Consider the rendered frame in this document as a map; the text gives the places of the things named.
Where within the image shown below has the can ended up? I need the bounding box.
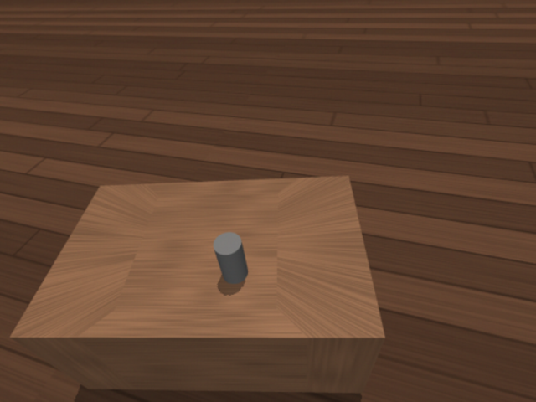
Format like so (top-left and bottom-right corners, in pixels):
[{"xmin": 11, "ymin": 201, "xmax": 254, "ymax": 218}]
[{"xmin": 214, "ymin": 232, "xmax": 248, "ymax": 284}]

